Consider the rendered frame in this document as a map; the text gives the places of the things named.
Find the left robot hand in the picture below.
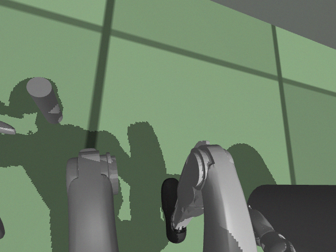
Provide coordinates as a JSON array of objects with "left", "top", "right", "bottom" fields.
[{"left": 0, "top": 121, "right": 16, "bottom": 134}]

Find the right robot hand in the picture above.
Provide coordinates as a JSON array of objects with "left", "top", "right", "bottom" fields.
[{"left": 247, "top": 204, "right": 275, "bottom": 247}]

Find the right robot foot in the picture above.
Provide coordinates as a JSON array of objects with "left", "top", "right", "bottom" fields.
[{"left": 161, "top": 178, "right": 186, "bottom": 244}]

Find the right robot arm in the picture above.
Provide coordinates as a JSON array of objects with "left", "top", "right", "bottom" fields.
[{"left": 260, "top": 232, "right": 296, "bottom": 252}]

